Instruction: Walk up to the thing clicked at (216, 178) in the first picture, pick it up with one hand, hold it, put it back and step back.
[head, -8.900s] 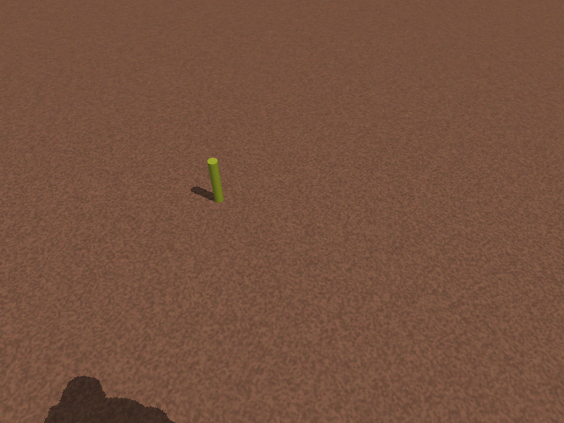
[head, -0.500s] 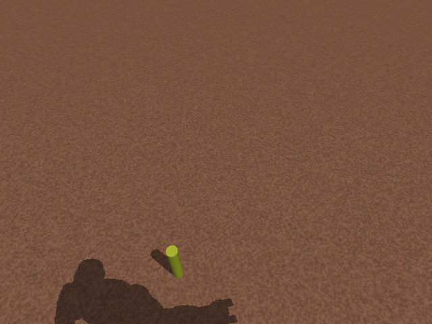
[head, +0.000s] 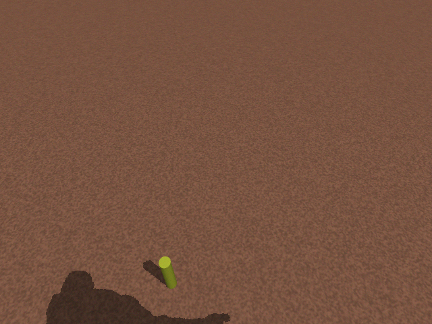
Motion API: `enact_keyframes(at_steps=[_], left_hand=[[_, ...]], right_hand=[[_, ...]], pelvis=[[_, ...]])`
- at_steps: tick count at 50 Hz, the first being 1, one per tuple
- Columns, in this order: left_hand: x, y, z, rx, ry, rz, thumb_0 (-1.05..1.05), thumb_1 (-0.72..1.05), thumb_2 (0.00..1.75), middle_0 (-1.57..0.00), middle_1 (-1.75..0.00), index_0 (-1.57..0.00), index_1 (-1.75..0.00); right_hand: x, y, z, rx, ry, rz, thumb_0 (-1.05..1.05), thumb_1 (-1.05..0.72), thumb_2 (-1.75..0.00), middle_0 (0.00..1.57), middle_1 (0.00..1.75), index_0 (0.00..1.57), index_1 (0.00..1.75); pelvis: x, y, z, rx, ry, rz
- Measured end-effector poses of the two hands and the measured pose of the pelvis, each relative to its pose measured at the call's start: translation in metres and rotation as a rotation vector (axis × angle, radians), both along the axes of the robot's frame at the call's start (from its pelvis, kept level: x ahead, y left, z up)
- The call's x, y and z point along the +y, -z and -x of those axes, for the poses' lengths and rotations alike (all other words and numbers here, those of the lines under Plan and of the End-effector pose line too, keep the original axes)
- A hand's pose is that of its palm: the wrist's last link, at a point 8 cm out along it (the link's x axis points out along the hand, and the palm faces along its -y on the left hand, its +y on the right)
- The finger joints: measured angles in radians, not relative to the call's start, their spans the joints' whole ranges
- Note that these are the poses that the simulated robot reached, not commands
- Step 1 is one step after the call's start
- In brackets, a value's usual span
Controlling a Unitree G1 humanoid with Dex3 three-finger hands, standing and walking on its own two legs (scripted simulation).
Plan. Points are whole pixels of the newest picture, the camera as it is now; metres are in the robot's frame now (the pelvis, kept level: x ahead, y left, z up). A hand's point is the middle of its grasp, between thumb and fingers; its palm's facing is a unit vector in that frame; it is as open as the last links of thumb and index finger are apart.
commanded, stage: stand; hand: left
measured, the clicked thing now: (168, 273) +0.45 +0.20 -0.66
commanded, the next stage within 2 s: walk up in 0.96 s
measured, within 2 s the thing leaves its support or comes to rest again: neither
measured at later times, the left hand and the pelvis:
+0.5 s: hand out of the picture +0.08 +0.25 -0.15, palm faces -0.03 -0.94 -0.35, open 7.4 cm; pelvis +0.00 +0.00 +0.00, yaw +1 degrees
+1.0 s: hand out of the picture +0.08 +0.25 -0.15, palm faces -0.01 -0.94 -0.34, open 7.4 cm; pelvis +0.00 +0.00 +0.00, yaw +1 degrees
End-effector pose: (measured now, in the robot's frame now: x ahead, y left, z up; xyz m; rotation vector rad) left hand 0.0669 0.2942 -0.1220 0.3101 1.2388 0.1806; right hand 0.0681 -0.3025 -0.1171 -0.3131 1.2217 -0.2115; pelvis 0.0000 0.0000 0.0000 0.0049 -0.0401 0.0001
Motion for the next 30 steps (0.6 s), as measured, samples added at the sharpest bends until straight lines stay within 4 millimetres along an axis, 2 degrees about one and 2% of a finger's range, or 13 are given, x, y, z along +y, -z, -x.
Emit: enact_keyframes(at_steps=[7, 13, 30], left_hand=[[-0.005, -0.003, -0.011, -0.034, 0.007, 0.000, 0.01, 0.90, 0.89, -0.20, -0.30, -0.21, -0.30], [-0.005, -0.008, -0.018, -0.069, 0.010, -0.008, 0.01, 0.90, 0.89, -0.20, -0.30, -0.21, -0.30], [0.000, -0.005, 0.003, -0.005, -0.001, -0.016, 0.01, 0.90, 0.89, -0.20, -0.30, -0.21, -0.30]], right_hand=[[0.002, -0.002, -0.017, -0.032, -0.008, -0.011, 0.01, -0.91, -0.89, 0.20, 0.30, 0.20, 0.30], [0.004, -0.003, -0.022, -0.050, -0.017, -0.020, 0.01, -0.91, -0.89, 0.20, 0.30, 0.20, 0.30], [0.001, 0.002, 0.008, 0.044, 0.004, -0.018, 0.01, -0.91, -0.89, 0.20, 0.30, 0.20, 0.30]], pelvis=[[-0.003, -0.001, -0.003, -0.008, -0.008, 0.002], [-0.004, -0.002, -0.001, -0.013, -0.011, 0.002], [-0.004, -0.003, 0.001, -0.002, -0.014, 0.002]])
